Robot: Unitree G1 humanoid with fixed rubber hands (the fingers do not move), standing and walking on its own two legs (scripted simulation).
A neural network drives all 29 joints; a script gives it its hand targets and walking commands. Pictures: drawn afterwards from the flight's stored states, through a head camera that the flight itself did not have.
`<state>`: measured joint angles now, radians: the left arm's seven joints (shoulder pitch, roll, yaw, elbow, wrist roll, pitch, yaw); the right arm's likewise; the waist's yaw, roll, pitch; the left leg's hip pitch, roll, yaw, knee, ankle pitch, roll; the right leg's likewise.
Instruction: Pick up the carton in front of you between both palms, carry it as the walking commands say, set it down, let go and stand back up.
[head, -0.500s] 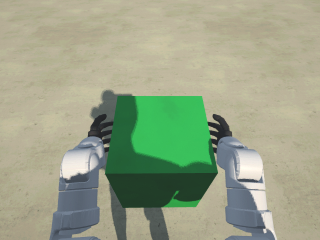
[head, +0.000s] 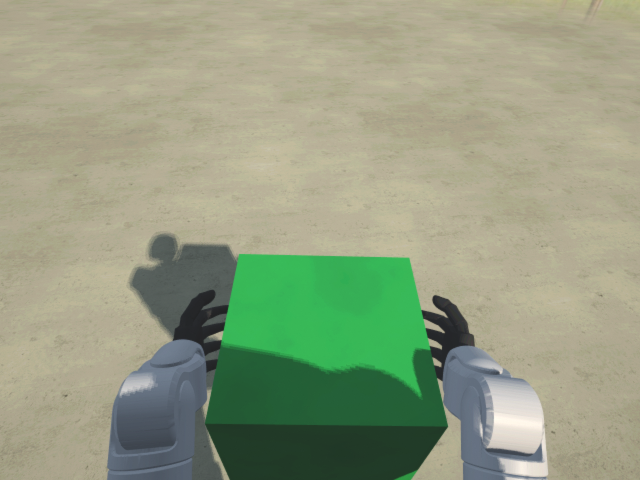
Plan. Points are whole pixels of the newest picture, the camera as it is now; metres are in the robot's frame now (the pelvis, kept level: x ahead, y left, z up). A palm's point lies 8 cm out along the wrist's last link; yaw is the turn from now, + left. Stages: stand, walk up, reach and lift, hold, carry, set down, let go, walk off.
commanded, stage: carry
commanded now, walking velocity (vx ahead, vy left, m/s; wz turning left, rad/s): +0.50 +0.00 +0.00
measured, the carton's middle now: (321, 380) +0.27 +0.00 +0.01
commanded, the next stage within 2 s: none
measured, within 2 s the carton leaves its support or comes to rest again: neither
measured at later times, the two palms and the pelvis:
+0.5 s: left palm (236, 188) +0.55 +0.14 +0.10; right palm (412, 189) +0.57 -0.16 +0.09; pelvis +0.30 -0.03 +0.00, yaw +3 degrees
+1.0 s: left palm (248, 109) +0.88 +0.16 +0.09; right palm (377, 111) +0.89 -0.14 +0.09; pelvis +0.62 +0.00 -0.01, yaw +0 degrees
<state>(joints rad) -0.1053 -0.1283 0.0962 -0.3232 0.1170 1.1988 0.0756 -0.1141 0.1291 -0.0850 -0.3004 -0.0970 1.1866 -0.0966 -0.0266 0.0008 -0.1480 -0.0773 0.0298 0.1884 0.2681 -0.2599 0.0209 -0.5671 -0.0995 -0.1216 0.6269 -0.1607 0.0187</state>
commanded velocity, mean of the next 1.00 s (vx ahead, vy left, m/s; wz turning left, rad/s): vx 0.50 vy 0.00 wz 0.00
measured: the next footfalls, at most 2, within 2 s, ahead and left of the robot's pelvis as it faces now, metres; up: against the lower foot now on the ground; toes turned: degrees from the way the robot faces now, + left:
right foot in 0.12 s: +0.26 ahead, -0.13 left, +0.00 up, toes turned -9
left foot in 0.60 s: +0.53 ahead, +0.10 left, +0.00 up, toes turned +12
